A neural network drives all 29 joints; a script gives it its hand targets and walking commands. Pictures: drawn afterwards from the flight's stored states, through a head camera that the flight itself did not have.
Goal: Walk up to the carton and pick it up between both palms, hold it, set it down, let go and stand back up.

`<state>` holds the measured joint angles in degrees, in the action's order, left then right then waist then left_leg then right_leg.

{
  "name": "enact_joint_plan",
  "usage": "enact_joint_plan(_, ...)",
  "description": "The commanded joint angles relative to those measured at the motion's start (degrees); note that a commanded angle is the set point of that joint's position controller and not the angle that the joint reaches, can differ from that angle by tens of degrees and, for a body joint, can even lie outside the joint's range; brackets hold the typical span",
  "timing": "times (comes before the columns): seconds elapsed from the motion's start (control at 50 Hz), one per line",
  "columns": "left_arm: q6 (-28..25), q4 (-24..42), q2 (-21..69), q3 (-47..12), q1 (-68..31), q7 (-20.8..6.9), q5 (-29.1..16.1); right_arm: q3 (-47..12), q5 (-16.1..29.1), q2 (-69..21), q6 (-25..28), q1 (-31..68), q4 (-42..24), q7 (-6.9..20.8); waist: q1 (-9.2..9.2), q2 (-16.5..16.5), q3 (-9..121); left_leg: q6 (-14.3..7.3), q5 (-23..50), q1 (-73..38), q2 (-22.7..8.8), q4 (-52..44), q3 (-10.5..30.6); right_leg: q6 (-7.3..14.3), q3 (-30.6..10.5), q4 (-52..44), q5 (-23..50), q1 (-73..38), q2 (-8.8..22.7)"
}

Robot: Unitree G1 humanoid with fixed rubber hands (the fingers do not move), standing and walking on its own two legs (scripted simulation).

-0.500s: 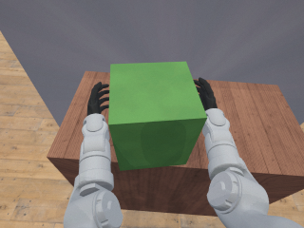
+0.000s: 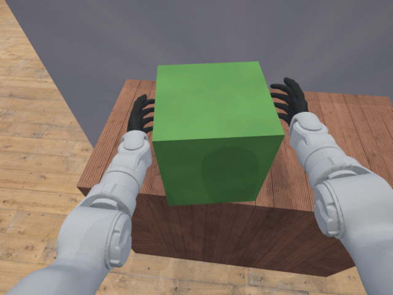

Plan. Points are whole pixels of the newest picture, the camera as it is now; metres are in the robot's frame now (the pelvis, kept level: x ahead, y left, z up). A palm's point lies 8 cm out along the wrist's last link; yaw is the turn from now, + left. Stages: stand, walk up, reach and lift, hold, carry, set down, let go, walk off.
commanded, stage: set down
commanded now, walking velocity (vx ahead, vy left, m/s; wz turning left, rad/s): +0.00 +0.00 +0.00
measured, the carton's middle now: (210, 138) +0.44 +0.06 +0.05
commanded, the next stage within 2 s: none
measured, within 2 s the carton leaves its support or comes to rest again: neither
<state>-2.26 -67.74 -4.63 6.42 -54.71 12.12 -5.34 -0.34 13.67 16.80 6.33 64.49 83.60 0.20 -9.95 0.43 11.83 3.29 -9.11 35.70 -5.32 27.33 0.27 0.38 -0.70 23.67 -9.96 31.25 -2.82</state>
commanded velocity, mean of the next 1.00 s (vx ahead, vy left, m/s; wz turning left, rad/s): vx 0.00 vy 0.00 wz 0.00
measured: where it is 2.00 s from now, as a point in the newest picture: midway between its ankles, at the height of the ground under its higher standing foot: outside the picture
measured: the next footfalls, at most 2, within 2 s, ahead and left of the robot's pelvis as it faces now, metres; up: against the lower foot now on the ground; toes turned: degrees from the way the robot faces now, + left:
none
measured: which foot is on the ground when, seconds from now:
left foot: down 0.00-1.00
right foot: down 0.00-1.00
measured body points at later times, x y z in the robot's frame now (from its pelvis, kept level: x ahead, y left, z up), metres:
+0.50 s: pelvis +0.01 -0.01 +0.00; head +0.09 -0.03 +0.44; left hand +0.44 +0.24 +0.12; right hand +0.54 -0.14 +0.13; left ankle +0.02 +0.15 -0.73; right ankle +0.00 -0.12 -0.73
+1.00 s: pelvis +0.00 -0.01 +0.01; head +0.04 -0.01 +0.46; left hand +0.43 +0.25 +0.21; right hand +0.52 -0.16 +0.23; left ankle +0.02 +0.15 -0.73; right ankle +0.00 -0.12 -0.73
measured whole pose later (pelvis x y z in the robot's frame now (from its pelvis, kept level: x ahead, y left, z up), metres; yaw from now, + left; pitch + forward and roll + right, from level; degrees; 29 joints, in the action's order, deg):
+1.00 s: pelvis +0.00 -0.01 +0.01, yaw +1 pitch +12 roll -1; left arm 29.3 -41.9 -15.7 7.2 -59.0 10.8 -12.5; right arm -9.6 28.5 28.7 -17.0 72.1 66.5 2.6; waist -8.7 -0.2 8.8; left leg 3.7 -6.6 26.4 -5.1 20.8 0.3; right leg 1.1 -0.4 20.0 -9.2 23.2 -2.6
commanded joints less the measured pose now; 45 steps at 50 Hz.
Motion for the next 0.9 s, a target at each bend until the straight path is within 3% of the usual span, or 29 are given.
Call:
enact_joint_plan(0.0,-4.6,8.0,-9.0,-0.8,-27.1,-0.8,-2.0,-3.1,4.3,12.2,3.1,25.5,-5.9,0.7,0.66,2.5,34.8,2.4,19.1,-18.8,3.2,2.5,-5.7,-1.3,3.3,1.0,13.9,-11.2,-1.7)
enact_joint_plan(0.12,-6.5,10.4,-12.8,-3.7,-30.7,-1.8,-7.3,-8.4,11.5,14.1,3.4,28.5,-8.4,3.0,-0.46,1.8,38.8,2.0,18.4,-14.5,3.4,2.9,-6.2,-1.7,2.8,3.1,15.2,-12.2,-1.5)
enact_joint_plan(0.14,-5.9,5.8,-11.3,-3.1,-27.0,-1.6,-5.5,-10.0,10.9,10.9,1.8,27.0,-5.9,3.8,-3.66,2.5,31.0,0.6,13.2,-12.2,3.4,1.2,-5.5,-1.0,2.1,2.1,6.8,-9.8,-0.6)
enact_joint_plan(0.16,-5.7,8.7,-11.4,-4.2,-28.1,-1.4,-5.9,-8.1,10.6,11.2,1.4,26.1,-6.4,4.1,-2.01,1.9,32.3,0.4,11.7,-14.0,3.1,0.4,-5.1,-0.8,2.4,1.1,3.4,-7.5,-0.8)
enact_joint_plan(0.2,-5.5,11.2,-12.6,-5.4,-30.1,-1.3,-8.2,-8.2,10.5,11.4,0.9,27.7,-9.5,4.6,-1.74,2.8,35.6,-0.4,11.5,-13.3,3.5,1.1,-5.3,-0.8,1.9,1.0,3.6,-6.7,-0.3)
enact_joint_plan(0.22,-5.5,14.7,-12.8,-4.8,-30.2,-1.1,-8.6,-7.9,10.7,12.1,1.4,28.6,-13.8,4.5,-1.93,2.5,40.9,0.0,14.8,-13.1,3.6,2.1,-5.5,-0.8,1.6,1.9,9.3,-9.2,-0.5)
enact_joint_plan(0.26,-4.6,17.0,-13.3,-4.4,-30.3,-1.4,-8.2,-7.3,11.0,14.0,1.2,29.0,-14.5,4.3,-1.07,2.3,44.3,0.6,18.1,-14.2,3.7,2.7,-5.0,-1.5,2.2,3.3,15.6,-12.0,-0.9)
enact_joint_plan(0.3,-2.9,16.6,-15.0,-2.2,-28.2,-2.2,-7.3,-8.8,11.4,15.1,0.6,29.3,-15.8,3.9,-2.14,5.3,44.0,0.1,19.6,-11.9,4.2,2.5,-5.5,-2.5,1.8,4.2,22.8,-17.5,-0.6)
enact_joint_plan(0.32,-2.3,20.7,-16.5,-0.9,-27.7,-2.5,-7.1,-8.9,12.1,15.7,0.9,29.7,-20.5,3.3,-2.12,6.9,47.2,-0.1,22.5,-10.4,4.6,2.3,-5.6,-3.7,1.5,5.4,31.8,-22.7,-0.3)
enact_joint_plan(0.36,-0.1,20.6,-16.5,0.6,-25.5,-3.9,-5.3,-9.6,12.6,15.8,0.4,28.8,-19.7,2.5,-0.85,8.3,44.3,-0.1,24.0,-9.3,4.7,0.8,-5.0,-5.6,1.2,7.1,42.6,-28.5,0.2)
enact_joint_plan(0.38,0.9,20.5,-16.2,1.1,-24.4,-4.4,-4.3,-9.6,12.1,16.0,0.0,28.3,-19.1,2.0,-0.20,9.6,43.1,-0.3,23.3,-9.9,4.7,0.0,-4.9,-6.1,1.4,7.1,43.2,-29.3,0.1)
enact_joint_plan(0.42,2.0,20.0,-15.8,2.9,-22.2,-5.0,-3.2,-10.3,11.8,14.8,-0.6,26.9,-19.1,1.5,-0.77,11.5,39.6,-1.1,21.3,-9.7,4.7,-1.7,-4.8,-6.4,1.0,6.1,43.1,-30.2,0.4)
enact_joint_plan(0.46,3.5,26.6,-15.9,2.7,-22.4,-4.7,-3.3,-9.3,12.4,16.4,-1.1,26.7,-24.3,1.1,-0.23,8.6,43.2,-0.1,25.2,-14.7,4.5,-2.0,-4.5,-5.9,1.5,5.1,42.5,-29.8,-0.5)
enact_joint_plan(0.48,5.0,25.8,-15.0,2.7,-21.2,-4.8,-2.7,-8.9,11.5,16.3,-1.9,26.0,-22.8,0.8,0.83,8.7,40.7,0.3,26.3,-16.8,4.3,-1.5,-4.3,-5.7,1.9,4.3,42.1,-27.6,-0.9)
enact_joint_plan(0.5,6.4,21.9,-15.0,3.7,-19.8,-5.4,-1.4,-9.6,11.1,15.5,-3.2,24.4,-19.5,0.6,0.71,9.0,35.0,-0.2,22.8,-16.3,4.6,-2.5,-4.3,-5.6,1.5,3.1,38.9,-27.8,-0.4)
enact_joint_plan(0.52,7.6,23.1,-14.7,3.1,-20.8,-5.5,-1.3,-8.5,11.3,15.9,-3.9,24.8,-18.1,0.6,1.29,6.8,33.3,0.1,22.1,-17.5,4.4,-3.7,-4.1,-4.9,1.7,2.1,36.0,-26.5,-0.4)
enact_joint_plan(0.54,8.0,30.2,-15.0,2.9,-22.6,-4.9,-2.4,-7.0,11.8,16.8,-3.7,25.6,-24.1,0.5,1.16,5.2,38.7,0.5,23.8,-20.7,4.7,-3.2,-4.4,-4.4,1.7,1.1,35.0,-26.3,-0.7)
enact_joint_plan(0.58,9.6,30.5,-14.4,2.4,-23.1,-4.3,-2.5,-7.5,11.9,16.6,-4.4,26.5,-23.9,0.6,0.81,4.3,36.6,0.6,25.7,-21.6,4.6,-2.0,-4.1,-4.3,2.1,0.8,35.4,-24.1,-1.0)
enact_joint_plan(0.6,10.6,36.8,-14.7,2.3,-24.5,-3.6,-2.7,-5.2,11.8,18.6,-4.5,26.7,-27.0,0.5,1.47,1.4,42.4,1.7,29.0,-24.9,4.6,-1.4,-4.0,-3.8,2.6,0.7,36.0,-23.9,-1.8)
enact_joint_plan(0.62,11.8,33.8,-14.0,1.2,-23.8,-3.6,-2.7,-6.0,11.9,17.2,-5.7,26.1,-23.4,0.6,2.15,0.9,37.2,1.4,27.8,-25.9,4.4,-0.7,-3.5,-3.4,2.9,-0.2,31.7,-21.0,-1.7)
enact_joint_plan(0.64,13.2,40.4,-15.6,2.6,-24.9,-3.3,-2.9,-4.9,12.1,18.7,-6.3,26.6,-27.8,0.5,1.63,0.5,42.5,1.6,30.2,-28.7,4.5,-0.5,-3.9,-3.4,2.6,-0.8,32.7,-21.4,-2.1)
enact_joint_plan(0.66,15.1,37.5,-15.0,2.6,-23.7,-3.1,-2.1,-6.0,12.2,18.3,-8.0,26.2,-24.2,0.8,1.64,0.0,37.2,1.5,29.8,-28.8,4.3,-0.4,-3.4,-3.1,2.8,-1.0,30.6,-20.2,-2.2)
enact_joint_plan(0.68,16.9,45.3,-17.1,3.0,-27.1,-2.7,-3.1,-4.7,13.2,20.3,-8.8,28.7,-29.5,0.7,1.65,-1.3,41.8,1.8,31.4,-30.5,4.5,-0.5,-3.5,-3.3,2.8,-1.4,32.2,-21.4,-2.3)
enact_joint_plan(0.7,19.4,44.0,-16.7,2.3,-25.8,-2.4,-3.5,-5.4,13.9,20.5,-10.5,28.6,-28.9,0.8,2.44,-0.4,38.0,1.6,30.9,-31.1,4.4,-0.3,-3.1,-3.3,2.9,-1.5,31.5,-20.5,-2.4)
enact_joint_plan(0.72,21.3,41.3,-16.7,2.5,-24.9,-2.6,-4.3,-7.1,14.3,19.5,-12.0,29.5,-28.6,0.9,1.33,1.9,34.4,0.5,28.2,-28.6,4.5,-1.1,-3.1,-3.5,2.6,-1.8,29.5,-21.1,-2.1)
enact_joint_plan(0.76,24.0,41.4,-18.5,2.9,-27.8,-2.3,-5.4,-6.4,14.4,19.7,-15.0,31.3,-29.1,0.9,0.96,2.8,34.7,-0.2,21.5,-26.5,4.6,-3.5,-3.2,-3.9,2.4,-2.4,23.5,-21.3,-1.8)
enact_joint_plan(0.8,26.1,45.0,-20.2,4.2,-29.1,-0.9,-6.2,-6.7,14.9,20.7,-16.7,33.3,-33.9,1.0,-0.79,3.6,38.0,-0.4,24.1,-28.3,4.8,-2.6,-3.3,-4.0,2.4,-2.2,25.8,-22.0,-2.1)
enact_joint_plan(0.84,27.9,36.2,-18.1,3.4,-26.3,-1.7,-5.4,-7.6,14.5,17.7,-18.8,30.4,-26.2,1.4,0.32,3.5,30.1,-0.6,21.2,-25.7,4.8,-3.1,-2.8,-3.9,1.8,-2.3,23.1,-22.1,-1.6)
enact_joint_plan(0.88,28.9,36.0,-19.0,2.7,-30.1,-1.8,-5.7,-7.1,14.7,19.0,-20.4,32.7,-25.0,1.9,0.73,2.4,28.3,-0.7,16.6,-26.0,4.7,-4.9,-2.9,-3.4,1.7,-3.5,16.9,-20.1,-1.4)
